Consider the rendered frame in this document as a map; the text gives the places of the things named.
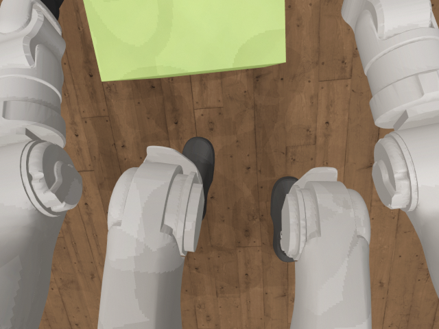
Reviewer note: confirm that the robot left hand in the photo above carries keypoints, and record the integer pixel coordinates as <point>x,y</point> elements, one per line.
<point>53,6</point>

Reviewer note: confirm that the robot left upper arm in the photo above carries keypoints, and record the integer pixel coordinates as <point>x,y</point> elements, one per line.
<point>38,185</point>

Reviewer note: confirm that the robot right upper arm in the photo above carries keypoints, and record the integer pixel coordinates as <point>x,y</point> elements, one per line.
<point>406,176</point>

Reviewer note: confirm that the right robot forearm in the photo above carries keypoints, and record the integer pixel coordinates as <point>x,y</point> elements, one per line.
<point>398,44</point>

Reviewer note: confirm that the carton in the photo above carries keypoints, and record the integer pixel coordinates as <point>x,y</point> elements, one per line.
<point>146,39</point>

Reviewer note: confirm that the left robot forearm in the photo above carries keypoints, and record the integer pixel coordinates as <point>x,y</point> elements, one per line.
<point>31,76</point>

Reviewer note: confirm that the left robot shin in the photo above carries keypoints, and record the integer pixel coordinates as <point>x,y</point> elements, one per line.
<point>154,154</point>

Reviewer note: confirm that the robot right foot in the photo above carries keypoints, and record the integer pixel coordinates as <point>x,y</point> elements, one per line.
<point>279,191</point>

